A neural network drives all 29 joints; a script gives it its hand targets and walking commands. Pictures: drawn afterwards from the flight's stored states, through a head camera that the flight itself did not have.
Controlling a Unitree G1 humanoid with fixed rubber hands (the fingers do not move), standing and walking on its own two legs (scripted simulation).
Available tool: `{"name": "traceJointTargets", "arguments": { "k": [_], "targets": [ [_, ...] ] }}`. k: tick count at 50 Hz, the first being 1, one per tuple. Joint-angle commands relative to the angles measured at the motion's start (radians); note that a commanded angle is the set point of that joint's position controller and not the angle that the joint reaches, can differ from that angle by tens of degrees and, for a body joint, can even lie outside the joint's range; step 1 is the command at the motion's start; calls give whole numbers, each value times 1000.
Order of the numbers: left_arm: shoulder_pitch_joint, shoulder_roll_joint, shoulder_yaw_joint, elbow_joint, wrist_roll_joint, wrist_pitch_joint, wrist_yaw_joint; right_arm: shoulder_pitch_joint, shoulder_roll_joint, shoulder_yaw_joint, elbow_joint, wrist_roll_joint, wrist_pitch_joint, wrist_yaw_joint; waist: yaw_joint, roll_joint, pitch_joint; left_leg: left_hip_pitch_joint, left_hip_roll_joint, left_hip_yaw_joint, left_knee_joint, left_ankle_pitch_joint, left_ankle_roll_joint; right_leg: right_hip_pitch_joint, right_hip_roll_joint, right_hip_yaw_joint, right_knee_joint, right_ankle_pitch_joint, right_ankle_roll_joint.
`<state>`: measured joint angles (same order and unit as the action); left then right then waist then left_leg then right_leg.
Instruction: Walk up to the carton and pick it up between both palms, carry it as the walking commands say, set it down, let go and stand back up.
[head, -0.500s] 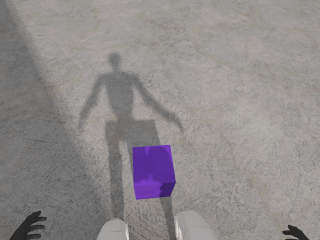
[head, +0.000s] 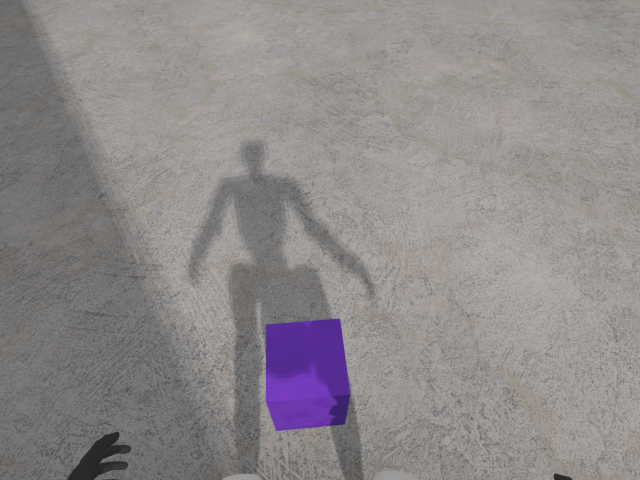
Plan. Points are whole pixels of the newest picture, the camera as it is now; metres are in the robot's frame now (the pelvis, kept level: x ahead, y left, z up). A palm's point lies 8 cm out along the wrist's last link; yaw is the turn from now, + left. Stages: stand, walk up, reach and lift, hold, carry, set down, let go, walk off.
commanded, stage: walk up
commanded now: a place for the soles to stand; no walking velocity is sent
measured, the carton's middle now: (307, 376) +0.45 +0.04 -0.61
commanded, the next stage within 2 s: reach and lift in 1.38 s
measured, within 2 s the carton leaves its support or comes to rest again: neither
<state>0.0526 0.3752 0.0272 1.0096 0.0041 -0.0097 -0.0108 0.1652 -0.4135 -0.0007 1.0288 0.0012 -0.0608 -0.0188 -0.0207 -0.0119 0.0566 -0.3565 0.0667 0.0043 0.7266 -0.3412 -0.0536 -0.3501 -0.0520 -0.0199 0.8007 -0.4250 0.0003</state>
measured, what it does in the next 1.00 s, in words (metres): stands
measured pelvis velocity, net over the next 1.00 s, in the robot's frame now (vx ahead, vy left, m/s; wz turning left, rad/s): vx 0.03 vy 0.00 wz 0.11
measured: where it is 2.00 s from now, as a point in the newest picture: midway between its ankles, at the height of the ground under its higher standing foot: outside the picture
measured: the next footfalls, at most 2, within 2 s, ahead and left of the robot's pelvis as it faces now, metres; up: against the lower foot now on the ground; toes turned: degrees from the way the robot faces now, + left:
none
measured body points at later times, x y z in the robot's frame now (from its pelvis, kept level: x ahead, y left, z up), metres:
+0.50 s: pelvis +0.00 +0.02 +0.02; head +0.03 +0.02 +0.47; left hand +0.12 +0.33 -0.10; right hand +0.12 -0.30 -0.10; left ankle +0.03 +0.17 -0.71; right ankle +0.00 -0.12 -0.71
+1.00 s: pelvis +0.03 +0.00 +0.00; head +0.06 +0.00 +0.45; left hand +0.11 +0.33 -0.11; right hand +0.14 -0.33 -0.11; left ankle +0.03 +0.17 -0.71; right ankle +0.00 -0.12 -0.71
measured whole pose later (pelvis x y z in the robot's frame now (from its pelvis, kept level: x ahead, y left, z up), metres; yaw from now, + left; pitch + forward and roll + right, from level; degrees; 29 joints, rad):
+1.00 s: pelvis +0.03 +0.00 +0.00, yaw +7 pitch -2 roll +1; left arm 0.07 0.41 0.08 0.97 0.02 0.05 -0.03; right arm 0.18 -0.44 -0.02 1.02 -0.01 -0.04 -0.05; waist 0.01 -0.02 0.09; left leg -0.34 0.03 -0.10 0.74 -0.37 -0.05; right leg -0.25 -0.09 -0.13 0.77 -0.48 0.00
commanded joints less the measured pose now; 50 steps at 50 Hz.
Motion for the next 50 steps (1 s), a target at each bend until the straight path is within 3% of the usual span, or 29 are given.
{"name": "traceJointTargets", "arguments": {
  "k": [1,13,23,24,26,28,30,33,35,40,46,50],
  "targets": [
    [-86,239,51,-42,-4,-15,13,-16,-214,-42,-22,7,-8,-10,3,-51,-111,71,35,-42,-97,290,98,37,-105,135,-272,229,-78],
    [-113,215,43,-8,-2,-1,8,-95,-214,-36,16,0,-1,-7,12,5,-143,106,56,-70,-182,391,96,125,-96,52,-300,257,-52],
    [-107,206,46,14,1,5,0,-124,-213,-35,20,-2,2,-4,16,41,-138,86,65,-115,-254,344,96,174,-82,24,-337,211,-44],
    [-97,228,67,-8,21,14,-11,-58,-247,-51,23,-7,-3,-13,10,11,-142,85,64,-141,-262,233,113,162,-59,6,-314,92,-45],
    [-96,214,70,-10,23,24,-18,-48,-272,-60,18,-15,-3,-19,7,75,-105,80,99,-224,-315,89,144,106,-37,-1,-267,-10,-41],
    [-68,200,71,-14,24,26,-22,-62,-275,-63,2,-18,-3,-22,18,105,-97,65,125,-278,-347,27,165,94,-24,5,-255,-10,-39],
    [-45,201,76,-10,28,23,-26,-76,-264,-63,-14,-20,0,-22,28,98,-71,-3,106,-251,-340,4,153,131,-32,20,-294,-13,-47],
    [-38,240,89,-17,29,16,-24,-75,-220,-54,-29,-16,2,-17,33,7,-49,-51,-5,-82,-204,104,96,164,-118,86,-411,-29,-84],
    [-52,258,92,-36,27,14,-20,-39,-201,-50,-23,-12,0,-19,18,-47,-54,-3,-38,3,-137,196,75,148,-163,94,-424,39,-114],
    [-30,252,97,-65,18,26,-12,31,-234,-60,-24,-11,-3,-28,19,-33,-89,78,-10,-37,-96,446,107,142,-115,-18,-274,244,-81],
    [-20,254,104,-100,18,42,-9,64,-259,-70,-49,-9,6,-43,20,-30,-100,71,-5,-94,-37,470,139,125,-107,-17,-196,252,-80],
    [-17,257,106,-117,17,49,-8,65,-274,-75,-64,-9,7,-51,25,2,-95,50,-6,-118,-22,452,145,117,-106,-8,-160,228,-86]
  ]
}}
